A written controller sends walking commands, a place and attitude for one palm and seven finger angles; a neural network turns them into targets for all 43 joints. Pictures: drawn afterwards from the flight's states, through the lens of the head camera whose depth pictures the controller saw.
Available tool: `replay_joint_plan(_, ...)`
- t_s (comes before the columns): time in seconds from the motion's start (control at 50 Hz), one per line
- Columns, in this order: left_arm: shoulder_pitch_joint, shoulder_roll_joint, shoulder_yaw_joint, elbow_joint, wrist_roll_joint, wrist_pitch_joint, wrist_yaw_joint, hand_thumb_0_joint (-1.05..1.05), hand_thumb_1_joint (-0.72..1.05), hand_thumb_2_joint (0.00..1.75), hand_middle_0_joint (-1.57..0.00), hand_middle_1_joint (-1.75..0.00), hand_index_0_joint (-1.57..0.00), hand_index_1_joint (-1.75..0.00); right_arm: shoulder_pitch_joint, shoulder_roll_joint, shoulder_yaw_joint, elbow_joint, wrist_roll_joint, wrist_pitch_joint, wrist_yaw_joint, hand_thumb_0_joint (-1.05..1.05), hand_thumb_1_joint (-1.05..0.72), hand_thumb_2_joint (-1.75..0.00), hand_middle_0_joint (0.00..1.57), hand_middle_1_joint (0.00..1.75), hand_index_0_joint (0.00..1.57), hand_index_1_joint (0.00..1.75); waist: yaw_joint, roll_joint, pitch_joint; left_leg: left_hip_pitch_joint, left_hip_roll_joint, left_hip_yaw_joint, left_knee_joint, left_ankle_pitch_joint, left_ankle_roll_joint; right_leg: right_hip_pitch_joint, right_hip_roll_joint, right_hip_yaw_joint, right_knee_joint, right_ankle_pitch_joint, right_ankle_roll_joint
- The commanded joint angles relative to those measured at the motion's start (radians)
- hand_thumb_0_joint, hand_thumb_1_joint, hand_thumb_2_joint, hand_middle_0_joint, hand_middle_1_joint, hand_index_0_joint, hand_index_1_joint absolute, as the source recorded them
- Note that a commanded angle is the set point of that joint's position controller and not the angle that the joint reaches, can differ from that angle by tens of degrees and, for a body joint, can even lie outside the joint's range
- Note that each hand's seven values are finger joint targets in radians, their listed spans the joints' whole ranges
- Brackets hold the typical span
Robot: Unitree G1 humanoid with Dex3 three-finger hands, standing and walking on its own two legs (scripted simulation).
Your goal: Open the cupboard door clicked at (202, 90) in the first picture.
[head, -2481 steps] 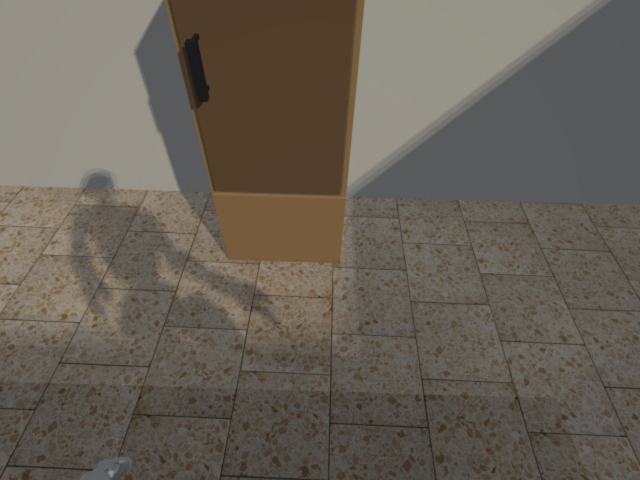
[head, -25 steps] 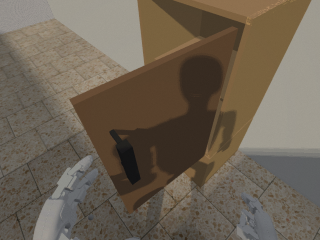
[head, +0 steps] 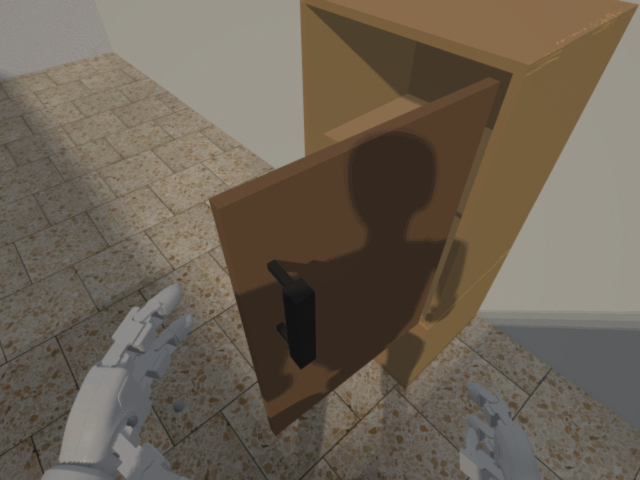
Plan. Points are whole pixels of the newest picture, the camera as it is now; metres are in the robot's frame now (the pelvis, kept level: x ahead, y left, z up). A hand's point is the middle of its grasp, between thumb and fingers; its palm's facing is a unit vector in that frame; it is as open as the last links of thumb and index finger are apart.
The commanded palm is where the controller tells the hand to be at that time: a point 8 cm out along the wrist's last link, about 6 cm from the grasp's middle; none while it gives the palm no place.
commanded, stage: draw the hand back to the body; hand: left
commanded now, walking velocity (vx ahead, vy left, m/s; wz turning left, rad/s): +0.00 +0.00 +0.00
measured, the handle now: (290, 315) +0.29 +0.06 +0.09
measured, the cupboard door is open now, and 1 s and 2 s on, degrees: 86 86 86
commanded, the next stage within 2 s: step back with the hand held close in 1.22 s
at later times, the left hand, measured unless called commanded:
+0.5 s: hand (105, 346) +0.20 +0.22 +0.16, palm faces +0.29 -0.89 -0.36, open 13.2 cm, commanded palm +0.15 +0.27 +0.18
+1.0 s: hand (83, 283) +0.24 +0.24 +0.20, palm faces +0.44 -0.81 -0.39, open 7.9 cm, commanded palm +0.19 +0.28 +0.22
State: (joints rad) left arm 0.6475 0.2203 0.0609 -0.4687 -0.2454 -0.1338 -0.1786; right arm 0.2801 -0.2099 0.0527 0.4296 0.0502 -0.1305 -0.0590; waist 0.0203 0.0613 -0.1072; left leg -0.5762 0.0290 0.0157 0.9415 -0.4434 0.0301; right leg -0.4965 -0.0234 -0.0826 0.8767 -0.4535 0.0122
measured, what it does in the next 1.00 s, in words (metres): rises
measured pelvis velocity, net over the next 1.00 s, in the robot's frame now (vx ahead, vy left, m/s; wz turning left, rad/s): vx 0.04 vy -0.02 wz -0.03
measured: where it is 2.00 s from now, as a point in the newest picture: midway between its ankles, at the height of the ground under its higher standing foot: outside the picture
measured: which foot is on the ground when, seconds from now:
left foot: down 0.00-1.00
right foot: down 0.00-1.00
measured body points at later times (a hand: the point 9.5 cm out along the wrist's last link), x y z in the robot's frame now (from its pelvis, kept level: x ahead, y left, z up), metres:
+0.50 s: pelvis +0.02 +0.01 +0.04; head +0.01 +0.00 +0.49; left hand +0.18 +0.26 +0.18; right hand +0.21 -0.20 -0.03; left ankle +0.03 +0.10 -0.69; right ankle +0.00 -0.13 -0.69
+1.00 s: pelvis +0.04 -0.02 +0.05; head +0.03 -0.04 +0.50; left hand +0.21 +0.28 +0.22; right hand +0.23 -0.25 -0.03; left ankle +0.03 +0.10 -0.69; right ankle +0.00 -0.13 -0.69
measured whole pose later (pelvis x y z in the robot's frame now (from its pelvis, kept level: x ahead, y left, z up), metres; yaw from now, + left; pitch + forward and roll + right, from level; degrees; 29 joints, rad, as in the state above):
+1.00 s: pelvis +0.04 -0.02 +0.05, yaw -1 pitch -4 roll +0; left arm 0.47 0.33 0.33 -0.41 -0.08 -0.03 0.12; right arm 0.18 -0.24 0.02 0.61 0.00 -0.07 -0.08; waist 0.07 0.07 0.02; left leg -0.10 0.02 0.05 0.44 -0.27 0.00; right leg -0.05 -0.01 -0.05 0.40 -0.28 0.00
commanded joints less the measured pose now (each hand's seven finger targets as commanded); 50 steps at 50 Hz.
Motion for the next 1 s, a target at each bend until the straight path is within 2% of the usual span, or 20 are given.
replay_joint_plan(0.0,-0.015,0.106,0.076,-0.283,-0.006,-0.041,-0.001,0.00,-0.50,0.30,-0.15,-0.30,-0.15,-0.30,-0.121,-0.115,-0.055,-0.179,0.003,-0.076,-0.004,0.00,-0.90,-0.90,0.20,0.30,0.20,0.30,0.017,0.015,-0.045,0.117,-0.011,-0.083,-0.247,0.123,-0.013,0.005,0.054,-0.017,-0.150,0.118,-0.033)
replay_joint_plan(0.06,-0.027,0.135,0.128,-0.278,-0.018,-0.024,0.000,0.00,-0.43,0.33,-0.15,-0.30,-0.15,-0.30,-0.124,-0.119,-0.054,-0.161,0.001,-0.084,-0.006,0.00,-0.90,-0.90,0.20,0.30,0.20,0.30,0.022,-0.001,-0.042,0.126,-0.010,-0.087,-0.263,0.123,-0.016,0.025,0.058,-0.020,-0.167,0.121,-0.034)
replay_joint_plan(0.12,-0.049,0.129,0.146,-0.262,-0.036,-0.005,-0.011,0.00,-0.32,0.37,-0.16,-0.30,-0.16,-0.30,-0.125,-0.122,-0.049,-0.148,0.006,-0.093,-0.009,0.00,-0.90,-0.90,0.20,0.30,0.20,0.30,0.016,0.001,-0.013,0.142,-0.008,-0.088,-0.282,0.123,-0.021,0.033,0.060,-0.025,-0.189,0.126,-0.031)
replay_joint_plan(0.14,-0.074,0.268,0.180,-0.344,0.118,0.006,0.132,0.00,-0.29,0.39,-0.16,-0.30,-0.16,-0.30,-0.127,-0.112,-0.044,-0.166,-0.006,-0.078,-0.039,0.00,-0.90,-0.90,0.20,0.30,0.20,0.30,0.059,0.016,-0.019,0.148,0.002,-0.079,-0.332,0.088,-0.020,0.090,0.040,0.042,-0.251,0.122,-0.046)
replay_joint_plan(0.16,-0.034,0.213,0.165,-0.316,0.138,0.029,0.199,0.00,-0.26,0.40,-0.16,-0.30,-0.16,-0.30,-0.123,-0.098,-0.039,-0.150,-0.015,-0.074,-0.049,0.00,-0.90,-0.90,0.20,0.30,0.20,0.30,0.041,0.014,0.031,0.157,-0.003,-0.072,-0.348,0.054,-0.022,0.085,0.036,0.042,-0.289,0.093,-0.046)
replay_joint_plan(0.18,-0.012,0.154,0.119,-0.312,0.144,0.046,0.222,0.00,-0.22,0.42,-0.16,-0.30,-0.16,-0.30,-0.125,-0.099,-0.034,-0.152,-0.019,-0.069,-0.052,0.00,-0.90,-0.90,0.20,0.30,0.20,0.30,0.030,0.001,0.048,0.162,-0.004,-0.073,-0.354,0.051,-0.022,0.083,0.030,0.036,-0.293,0.089,-0.044)
replay_joint_plan(0.2,-0.004,0.130,0.102,-0.277,0.159,0.059,0.242,0.00,-0.18,0.43,-0.16,-0.30,-0.16,-0.30,-0.120,-0.097,-0.031,-0.136,-0.017,-0.060,-0.050,0.00,-0.90,-0.90,0.20,0.30,0.20,0.30,0.024,0.016,0.081,0.170,0.004,-0.076,-0.365,0.056,-0.023,0.091,0.030,0.029,-0.299,0.091,-0.043)
replay_joint_plan(0.22,-0.028,0.134,0.095,-0.300,0.170,0.061,0.258,0.00,-0.15,0.45,-0.16,-0.30,-0.16,-0.30,-0.121,-0.103,-0.031,-0.133,-0.021,-0.055,-0.049,0.00,-0.90,-0.90,0.20,0.30,0.20,0.30,0.022,0.031,0.065,0.192,0.005,-0.078,-0.379,0.078,-0.021,0.115,0.026,0.028,-0.305,0.112,-0.042)
replay_joint_plan(0.3,-0.062,0.176,0.119,-0.309,0.203,0.060,0.302,0.00,-0.01,0.51,-0.17,-0.30,-0.17,-0.30,-0.132,-0.114,-0.034,-0.106,-0.032,-0.057,-0.051,0.00,-0.90,-0.90,0.20,0.30,0.20,0.30,0.024,0.014,0.035,0.272,0.008,-0.072,-0.424,0.156,-0.017,0.186,0.024,0.031,-0.348,0.167,-0.039)
replay_joint_plan(0.36,-0.095,0.217,0.166,-0.289,0.212,0.056,0.324,0.00,0.09,0.55,-0.17,-0.30,-0.17,-0.30,-0.149,-0.118,-0.033,-0.079,-0.039,-0.064,-0.053,0.00,-0.90,-0.90,0.20,0.30,0.20,0.30,0.033,0.006,0.045,0.307,0.008,-0.070,-0.466,0.195,-0.020,0.243,0.023,0.029,-0.380,0.197,-0.041)
replay_joint_plan(0.5,-0.104,0.236,0.241,-0.244,0.205,0.051,0.328,0.00,0.34,0.66,-0.18,-0.30,-0.18,-0.30,-0.170,-0.115,-0.038,-0.034,-0.045,-0.052,-0.045,0.00,-0.90,-0.90,0.20,0.30,0.20,0.30,0.045,-0.004,0.044,0.400,0.010,-0.041,-0.509,0.394,-0.023,0.338,0.020,0.030,-0.434,0.329,-0.037)
replay_joint_plan(0.54,-0.120,0.238,0.254,-0.255,0.203,0.047,0.325,0.00,0.41,0.69,-0.18,-0.30,-0.18,-0.30,-0.172,-0.117,-0.042,-0.024,-0.046,-0.049,-0.038,0.00,-0.90,-0.90,0.20,0.30,0.20,0.30,0.044,0.027,0.030,0.434,0.012,-0.035,-0.515,0.444,-0.025,0.353,0.019,0.033,-0.446,0.355,-0.035)
replay_joint_plan(0.6,-0.129,0.251,0.284,-0.219,0.198,0.051,0.323,0.00,0.51,0.74,-0.19,-0.30,-0.19,-0.30,-0.185,-0.120,-0.049,-0.012,-0.048,-0.038,-0.035,0.00,-0.90,-0.90,0.20,0.30,0.20,0.30,0.047,-0.024,0.044,0.449,0.010,-0.020,-0.522,0.462,-0.018,0.372,0.021,0.036,-0.471,0.399,-0.032)
replay_joint_plan(0.66,-0.157,0.283,0.335,-0.191,0.193,0.050,0.325,0.00,0.62,0.78,-0.19,-0.30,-0.19,-0.30,-0.195,-0.121,-0.055,0.002,-0.050,-0.024,-0.037,0.00,-0.90,-0.90,0.20,0.30,0.20,0.30,0.052,-0.043,0.048,0.460,0.004,-0.006,-0.527,0.479,-0.013,0.399,0.022,0.040,-0.491,0.445,-0.033)
replay_joint_plan(0.74,-0.210,0.295,0.368,-0.184,0.185,0.046,0.323,0.00,0.76,0.84,-0.19,-0.30,-0.19,-0.30,-0.201,-0.118,-0.059,0.010,-0.050,-0.008,-0.036,0.00,-0.90,-0.90,0.20,0.30,0.20,0.30,0.050,-0.032,0.034,0.493,-0.001,0.007,-0.531,0.506,-0.007,0.413,0.017,0.046,-0.503,0.488,-0.027)
replay_joint_plan(0.76,-0.226,0.315,0.385,-0.185,0.185,0.044,0.324,0.00,0.80,0.86,-0.20,-0.30,-0.20,-0.30,-0.209,-0.121,-0.061,0.016,-0.050,-0.007,-0.036,0.00,-0.90,-0.90,0.20,0.30,0.20,0.30,0.053,-0.003,0.034,0.496,-0.002,0.010,-0.528,0.512,-0.007,0.423,0.014,0.053,-0.510,0.501,-0.031)
replay_joint_plan(0.82,-0.275,0.320,0.396,-0.193,0.182,0.038,0.327,0.00,0.90,0.90,-0.20,-0.30,-0.20,-0.30,-0.210,-0.117,-0.059,0.025,-0.050,-0.005,-0.033,0.00,-0.90,-0.90,0.20,0.30,0.20,0.30,0.050,0.044,0.031,0.518,-0.005,0.010,-0.535,0.530,-0.010,0.421,0.013,0.049,-0.513,0.503,-0.028)
replay_joint_plan(0.88,-0.220,0.269,0.354,-0.139,0.177,0.045,0.314,0.00,0.90,0.90,-0.20,-0.30,-0.20,-0.30,-0.213,-0.121,-0.066,0.026,-0.050,0.000,-0.028,0.00,-0.90,-0.90,0.20,0.30,0.20,0.30,0.048,-0.001,0.050,0.526,-0.001,0.017,-0.537,0.551,-0.003,0.419,0.012,0.050,-0.520,0.533,-0.023)
replay_joint_plan(0.94,-0.218,0.276,0.356,-0.128,0.174,0.046,0.308,0.00,0.90,0.90,-0.20,-0.30,-0.20,-0.30,-0.215,-0.125,-0.073,0.024,-0.049,0.014,-0.026,0.00,-0.90,-0.90,0.20,0.30,0.20,0.30,0.050,-0.071,0.044,0.524,-0.003,0.021,-0.540,0.542,0.002,0.426,0.016,0.049,-0.524,0.549,-0.017)
replay_joint_plan(0.98,-0.228,0.290,0.368,-0.134,0.173,0.041,0.306,0.00,0.90,0.90,-0.20,-0.30,-0.20,-0.30,-0.223,-0.125,-0.073,0.021,-0.051,0.016,-0.026,0.00,-0.90,-0.90,0.20,0.30,0.20,0.30,0.053,-0.056,0.047,0.520,-0.006,0.022,-0.544,0.523,0.003,0.433,0.013,0.055,-0.529,0.548,-0.019)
